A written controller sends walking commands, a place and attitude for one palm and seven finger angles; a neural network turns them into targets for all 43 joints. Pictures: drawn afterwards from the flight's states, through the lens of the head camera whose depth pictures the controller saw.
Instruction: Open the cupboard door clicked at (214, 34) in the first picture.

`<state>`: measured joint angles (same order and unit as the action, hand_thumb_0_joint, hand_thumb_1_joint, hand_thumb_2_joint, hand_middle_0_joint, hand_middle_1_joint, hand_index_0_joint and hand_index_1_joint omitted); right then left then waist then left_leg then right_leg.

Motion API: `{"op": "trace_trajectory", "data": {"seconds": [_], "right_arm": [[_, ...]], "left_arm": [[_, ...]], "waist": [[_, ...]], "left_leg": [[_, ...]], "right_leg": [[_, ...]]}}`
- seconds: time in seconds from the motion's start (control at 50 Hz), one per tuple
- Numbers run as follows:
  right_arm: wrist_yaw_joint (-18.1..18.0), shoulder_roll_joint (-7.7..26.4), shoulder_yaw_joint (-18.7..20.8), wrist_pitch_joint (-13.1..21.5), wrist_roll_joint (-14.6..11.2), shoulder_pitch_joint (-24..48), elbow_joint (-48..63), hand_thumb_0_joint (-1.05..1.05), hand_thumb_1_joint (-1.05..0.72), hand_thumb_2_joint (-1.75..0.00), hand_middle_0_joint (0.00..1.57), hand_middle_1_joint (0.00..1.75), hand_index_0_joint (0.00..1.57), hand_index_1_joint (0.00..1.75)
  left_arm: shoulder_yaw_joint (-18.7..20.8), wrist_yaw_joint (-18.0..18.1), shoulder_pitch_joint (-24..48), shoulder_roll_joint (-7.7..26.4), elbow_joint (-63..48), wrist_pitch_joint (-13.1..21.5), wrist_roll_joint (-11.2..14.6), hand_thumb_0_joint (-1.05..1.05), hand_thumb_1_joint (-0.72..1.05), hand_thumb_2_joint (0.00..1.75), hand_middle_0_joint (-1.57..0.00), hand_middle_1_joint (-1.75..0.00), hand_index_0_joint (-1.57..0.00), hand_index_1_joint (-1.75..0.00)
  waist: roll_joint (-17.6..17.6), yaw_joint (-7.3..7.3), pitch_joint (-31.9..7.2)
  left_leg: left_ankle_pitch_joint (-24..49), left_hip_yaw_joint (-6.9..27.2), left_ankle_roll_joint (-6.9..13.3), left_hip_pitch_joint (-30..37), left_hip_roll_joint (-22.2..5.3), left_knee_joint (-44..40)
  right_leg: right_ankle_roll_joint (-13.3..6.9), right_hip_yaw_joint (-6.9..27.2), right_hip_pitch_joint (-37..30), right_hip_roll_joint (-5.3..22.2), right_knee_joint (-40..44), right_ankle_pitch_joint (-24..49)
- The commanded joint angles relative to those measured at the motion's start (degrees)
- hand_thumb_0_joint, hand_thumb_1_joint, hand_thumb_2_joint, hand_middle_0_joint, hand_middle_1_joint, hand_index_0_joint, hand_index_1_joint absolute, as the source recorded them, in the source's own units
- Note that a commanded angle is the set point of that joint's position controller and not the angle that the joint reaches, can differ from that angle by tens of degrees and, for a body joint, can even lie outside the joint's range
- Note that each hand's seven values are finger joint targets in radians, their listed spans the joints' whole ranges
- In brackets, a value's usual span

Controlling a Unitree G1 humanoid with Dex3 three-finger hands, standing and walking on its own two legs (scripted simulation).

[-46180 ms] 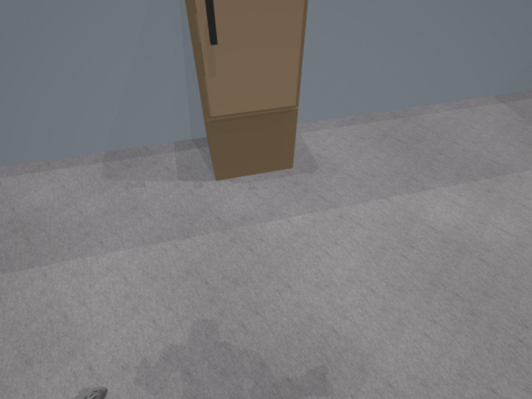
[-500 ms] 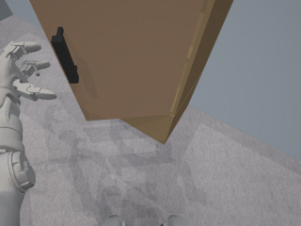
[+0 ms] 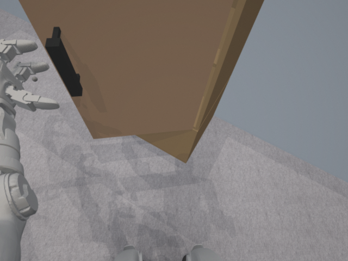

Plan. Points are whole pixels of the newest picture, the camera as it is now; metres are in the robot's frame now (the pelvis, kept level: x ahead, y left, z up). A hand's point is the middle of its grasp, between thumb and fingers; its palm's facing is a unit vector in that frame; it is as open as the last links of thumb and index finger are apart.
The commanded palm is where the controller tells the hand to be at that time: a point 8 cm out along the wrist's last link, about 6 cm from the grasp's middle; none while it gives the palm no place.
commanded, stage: move the hooked fingers beside the handle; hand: left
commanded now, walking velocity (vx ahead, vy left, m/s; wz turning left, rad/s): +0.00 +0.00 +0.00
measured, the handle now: (67, 64) +0.53 +0.22 +0.10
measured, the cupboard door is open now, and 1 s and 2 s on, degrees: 39 38 38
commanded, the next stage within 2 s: slide the fingers in behind the handle in 0.56 s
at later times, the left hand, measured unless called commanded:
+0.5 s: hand (44, 80) +0.48 +0.25 +0.11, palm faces +0.09 -1.00 -0.01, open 14.0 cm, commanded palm +0.46 +0.29 +0.10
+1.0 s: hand (53, 77) +0.49 +0.24 +0.11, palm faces +0.10 -0.99 -0.01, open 13.9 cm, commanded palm +0.46 +0.27 +0.10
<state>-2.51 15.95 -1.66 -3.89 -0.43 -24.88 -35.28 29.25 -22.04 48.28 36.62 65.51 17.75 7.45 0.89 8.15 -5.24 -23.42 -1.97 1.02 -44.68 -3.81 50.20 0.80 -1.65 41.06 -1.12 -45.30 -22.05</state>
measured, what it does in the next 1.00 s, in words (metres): stands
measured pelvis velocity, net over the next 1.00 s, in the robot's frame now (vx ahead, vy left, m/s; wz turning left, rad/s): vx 0.00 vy -0.01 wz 0.02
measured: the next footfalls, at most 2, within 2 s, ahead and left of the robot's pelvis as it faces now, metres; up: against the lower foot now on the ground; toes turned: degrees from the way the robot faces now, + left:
none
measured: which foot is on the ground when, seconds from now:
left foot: down 0.00-1.00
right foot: down 0.00-1.00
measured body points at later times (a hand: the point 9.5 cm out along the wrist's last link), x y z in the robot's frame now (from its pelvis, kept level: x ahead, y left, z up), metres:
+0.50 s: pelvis -0.01 -0.01 +0.00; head +0.10 +0.01 +0.43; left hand +0.47 +0.30 +0.11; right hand +0.03 -0.28 -0.11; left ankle +0.00 +0.10 -0.70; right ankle -0.01 -0.13 -0.70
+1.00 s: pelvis +0.00 -0.01 +0.00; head +0.11 +0.01 +0.43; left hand +0.48 +0.29 +0.11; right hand -0.01 -0.28 -0.11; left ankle +0.00 +0.10 -0.70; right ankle -0.01 -0.13 -0.70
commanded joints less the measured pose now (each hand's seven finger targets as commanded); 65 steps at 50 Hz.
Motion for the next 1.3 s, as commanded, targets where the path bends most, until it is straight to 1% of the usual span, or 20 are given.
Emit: {"op": "trace_trajectory", "data": {"seconds": [0.0, 0.04, 0.12, 0.16, 0.24, 0.3, 0.32, 0.4, 0.46, 0.54, 0.72, 0.74, 0.82, 0.88, 0.94, 1.0, 1.1, 1.16, 1.22, 1.28], "right_arm": [[-0.5, 10.6, 3.8, 0.8, -0.2, -7.3, 3.5, 0.0, -0.9, -0.9, 0.2, 0.3, 0.2, 0.3], [-0.5, 10.4, 3.8, 0.7, -0.3, -6.8, 3.2, 0.0, -0.9, -0.9, 0.2, 0.3, 0.2, 0.3], [-0.7, 10.3, 3.8, 1.0, -0.3, -6.3, 3.5, 0.0, -0.9, -0.9, 0.2, 0.3, 0.2, 0.3], [-0.6, 10.0, 3.7, 1.2, -0.4, -5.8, 3.3, 0.0, -0.9, -0.9, 0.2, 0.3, 0.2, 0.3], [-1.0, 10.3, 3.3, 1.4, -0.4, -5.5, 2.7, 0.0, -0.9, -0.9, 0.2, 0.3, 0.2, 0.3], [-1.2, 10.5, 3.0, 1.9, -0.3, -5.4, 2.6, 0.0, -0.9, -0.9, 0.2, 0.3, 0.2, 0.3], [-1.3, 10.7, 3.1, 2.0, -0.3, -5.6, 2.5, 0.0, -0.9, -0.9, 0.2, 0.3, 0.2, 0.3], [-1.2, 10.4, 3.0, 2.5, -0.1, -6.0, 2.4, 0.0, -0.9, -0.9, 0.2, 0.3, 0.2, 0.3], [-1.3, 10.8, 2.8, 2.4, -0.3, -6.3, 2.0, 0.0, -0.9, -0.9, 0.2, 0.3, 0.2, 0.3], [-1.4, 11.1, 2.8, 2.2, -0.1, -7.2, 2.5, 0.0, -0.9, -0.9, 0.2, 0.3, 0.2, 0.3], [-1.1, 10.7, 3.2, 1.7, 0.0, -8.9, 1.9, 0.0, -0.9, -0.9, 0.2, 0.3, 0.2, 0.3], [-1.0, 10.8, 3.5, 1.6, 0.1, -9.3, 1.8, 0.0, -0.9, -0.9, 0.2, 0.3, 0.2, 0.3], [-0.6, 10.4, 3.6, 1.6, 0.1, -9.0, 1.4, 0.0, -0.9, -0.9, 0.2, 0.3, 0.2, 0.3], [-0.6, 10.4, 3.5, 1.5, 0.1, -8.7, 1.6, 0.0, -0.9, -0.9, 0.2, 0.3, 0.2, 0.3], [-0.2, 10.1, 3.7, 1.5, 0.3, -8.6, 1.7, 0.0, -0.9, -0.9, 0.2, 0.3, 0.2, 0.3], [0.2, 9.6, 3.8, 1.6, 0.2, -8.1, 1.9, 0.0, -0.9, -0.9, 0.2, 0.3, 0.2, 0.3], [0.2, 9.9, 3.7, 1.6, 0.3, -7.4, 2.1, 0.0, -0.9, -0.9, 0.2, 0.3, 0.2, 0.3], [0.5, 9.3, 3.6, 1.7, 0.2, -6.6, 2.7, 0.0, -0.9, -0.9, 0.2, 0.3, 0.2, 0.3], [0.4, 9.6, 3.6, 1.6, 0.1, -6.3, 2.8, 0.0, -0.9, -0.9, 0.2, 0.3, 0.2, 0.3], [0.3, 9.3, 3.6, 1.8, 0.0, -5.8, 3.1, 0.0, -0.9, -0.9, 0.2, 0.3, 0.2, 0.3]], "left_arm": [[1.9, 0.2, 21.6, 17.0, -14.1, 2.9, 1.7, 0.0, -0.5, 0.3, -0.3, -1.2, -0.3, -1.2], [-0.1, 0.4, 22.6, 15.1, -13.2, 2.4, 1.4, 0.0, -0.5, 0.3, -0.3, -1.2, -0.3, -1.2], [-0.3, 0.8, 23.2, 14.6, -15.1, 3.5, 1.7, 0.0, -0.5, 0.3, -0.3, -1.2, -0.3, -1.2], [-1.9, 0.8, 22.9, 12.0, -14.2, 3.6, 1.9, 0.0, -0.5, 0.3, -0.3, -1.2, -0.3, -1.2], [-3.0, 1.4, 25.1, 11.7, -10.2, 2.9, 1.3, 0.0, -0.5, 0.3, -0.3, -1.2, -0.3, -1.2], [-3.0, 2.2, 28.4, 13.1, -9.3, 3.1, 0.6, 0.0, -0.5, 0.3, -0.3, -1.2, -0.3, -1.2], [-1.6, 2.5, 29.9, 15.4, -10.4, 3.6, 0.3, 0.0, -0.5, 0.3, -0.3, -1.2, -0.3, -1.2], [-2.7, 2.8, 30.7, 13.9, -9.9, 4.6, 0.1, 0.0, -0.5, 0.3, -0.3, -1.2, -0.3, -1.2], [-2.5, 2.9, 31.7, 15.5, -6.6, 3.6, -0.6, 0.0, -0.5, 0.3, -0.3, -1.2, -0.3, -1.2], [-0.1, 3.2, 30.9, 19.3, -6.2, 3.3, -1.4, 0.0, -0.5, 0.3, -0.3, -1.2, -0.3, -1.2], [-2.7, 2.1, 31.3, 14.9, -8.2, 3.0, -0.2, 0.0, -0.5, 0.3, -0.3, -1.2, -0.3, -1.2], [-1.0, 2.1, 29.4, 16.3, -8.4, 3.1, -0.1, 0.0, -0.5, 0.3, -0.3, -1.2, -0.3, -1.2], [-3.8, 2.8, 29.8, 11.4, -10.4, 3.3, 0.5, 0.0, -0.5, 0.3, -0.3, -1.2, -0.3, -1.2], [-2.2, 3.8, 28.0, 13.5, -9.1, 2.9, 0.1, 0.0, -0.5, 0.3, -0.3, -1.2, -0.3, -1.2], [-2.2, 5.0, 28.0, 13.0, -12.1, 3.9, -0.8, 0.0, -0.5, 0.3, -0.3, -1.2, -0.3, -1.2], [-5.2, 5.6, 27.9, 7.7, -13.5, 4.4, 0.1, 0.0, -0.5, 0.3, -0.3, -1.2, -0.3, -1.2], [-1.9, 7.2, 26.9, 10.7, -11.8, 3.9, -0.1, 0.0, -0.5, 0.3, -0.3, -1.2, -0.3, -1.2], [-3.7, 8.1, 26.6, 8.5, -12.8, 4.4, -0.7, 0.0, -0.5, 0.3, -0.3, -1.2, -0.3, -1.2], [-1.9, 8.4, 26.6, 10.4, -12.2, 4.7, -0.5, 0.0, -0.5, 0.3, -0.3, -1.2, -0.3, -1.2], [-2.7, 7.8, 25.9, 9.3, -12.2, 4.6, -0.5, 0.0, -0.5, 0.3, -0.3, -1.2, -0.3, -1.2]], "waist": [[9.3, -1.5, -25.7], [7.6, -0.48, -22.4], [8.4, -0.69, -24.8], [8.6, -0.57, -23.2], [5.9, 0.57, -19.8], [6.3, 1.25, -18.6], [6.2, 1.01, -21.4], [6.9, 1.24, -23.8], [5.8, 2.08, -21.9], [6.9, 1.08, -24.5], [7.7, 2.01, -25.1], [7.5, 1.25, -26.2], [8.6, 1.73, -25.1], [6.4, 1.1, -23.0], [9.6, 0.36, -25.5], [8.4, 1.02, -24.3], [5.0, 0.23, -23.3], [6.2, 0.12, -23.8], [3.7, 0.03, -24.2], [4.9, -0.2, -24.2]], "left_leg": [[30.3, 3.6, 0.4, 24.3, 1.5, -4.1], [27.7, 3.6, 0.5, 23.0, 1.5, -4.6], [28.1, 3.8, 0.4, 24.6, 1.6, -4.6], [26.6, 3.7, 0.3, 24.3, 1.7, -4.6], [22.0, 3.9, 0.6, 21.3, 1.8, -5.1], [18.2, 3.9, 0.8, 19.3, 2.2, -5.0], [18.9, 4.3, 0.7, 19.8, 2.1, -4.8], [20.7, 4.4, 0.6, 20.9, 2.1, -3.8], [17.8, 4.2, 0.8, 18.0, 2.1, -3.9], [18.9, 3.9, 0.9, 17.2, 2.2, -3.4], [20.1, 3.6, 1.1, 18.8, 2.0, -3.5], [21.1, 3.6, 1.0, 19.3, 1.9, -3.3], [21.2, 3.8, 0.9, 21.3, 1.9, -3.6], [19.7, 3.5, 1.1, 18.2, 2.1, -4.2], [23.7, 3.8, 0.6, 21.9, 1.9, -3.8], [24.9, 4.0, 0.6, 23.3, 1.8, -3.8], [23.8, 3.5, 0.9, 20.2, 2.1, -3.9], [23.7, 3.3, 0.6, 20.9, 2.2, -4.0], [23.2, 3.0, 0.8, 19.0, 2.4, -3.9], [22.5, 2.5, 0.8, 18.8, 2.5, -3.9]], "right_leg": [[-1.8, -1.0, -7.4, -2.5, 3.0, 23.3], [-1.5, -1.1, -6.4, -2.4, 3.7, 22.0], [-1.7, -0.9, -7.2, -2.3, 3.4, 22.3], [-1.7, -0.9, -6.3, -2.3, 3.7, 21.1], [-1.6, -0.8, -5.0, -1.9, 4.0, 18.5], [-1.7, -0.5, -4.4, -1.7, 4.2, 15.9], [-1.6, -0.2, -5.3, -1.6, 3.7, 16.5], [-1.6, -0.3, -5.1, -1.7, 2.9, 17.4], [-1.2, 0.1, -4.6, -1.6, 3.4, 16.1], [-1.3, 0.4, -5.9, -1.5, 2.8, 17.1], [-1.1, 0.0, -5.4, -2.0, 3.4, 18.2], [-1.2, 0.0, -6.1, -2.1, 3.3, 18.9], [-1.4, -0.4, -4.1, -2.3, 3.8, 17.9], [-1.3, -0.1, -6.2, -2.2, 3.9, 18.1], [-1.6, -0.6, -5.4, -2.1, 3.0, 19.8], [-1.7, -1.0, -4.5, -2.4, 3.1, 20.0], [-1.5, -0.6, -7.3, -2.1, 2.9, 21.4], [-1.4, -0.5, -7.1, -2.0, 2.9, 21.5], [-1.3, 0.0, -9.3, -1.9, 2.7, 22.7], [-1.3, 0.2, -9.6, -1.7, 2.8, 22.9]]}}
